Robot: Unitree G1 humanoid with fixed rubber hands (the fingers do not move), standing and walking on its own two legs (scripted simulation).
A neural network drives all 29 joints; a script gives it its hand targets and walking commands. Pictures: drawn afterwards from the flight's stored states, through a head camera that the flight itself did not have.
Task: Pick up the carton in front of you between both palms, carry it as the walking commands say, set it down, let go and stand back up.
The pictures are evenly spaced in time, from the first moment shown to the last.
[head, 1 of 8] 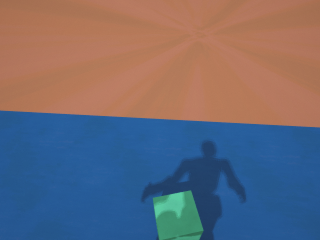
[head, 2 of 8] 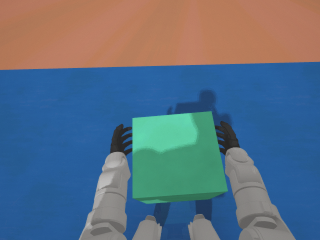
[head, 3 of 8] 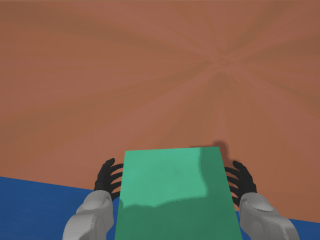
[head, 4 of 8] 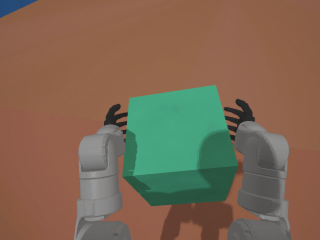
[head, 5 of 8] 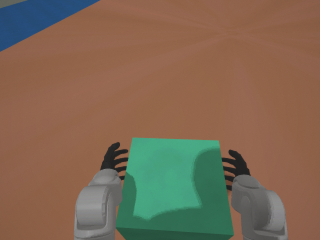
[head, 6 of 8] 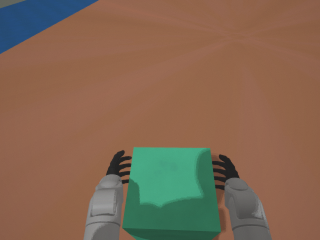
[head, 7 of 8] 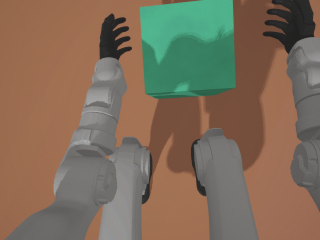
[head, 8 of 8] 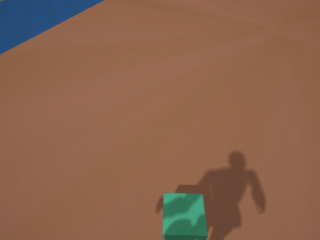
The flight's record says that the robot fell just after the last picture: no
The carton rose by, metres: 1.09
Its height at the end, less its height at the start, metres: +0.38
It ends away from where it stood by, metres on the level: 5.68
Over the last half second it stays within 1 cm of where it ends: yes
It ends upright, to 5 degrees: yes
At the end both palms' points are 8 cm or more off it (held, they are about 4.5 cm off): yes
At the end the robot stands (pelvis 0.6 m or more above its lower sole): yes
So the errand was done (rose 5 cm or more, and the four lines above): yes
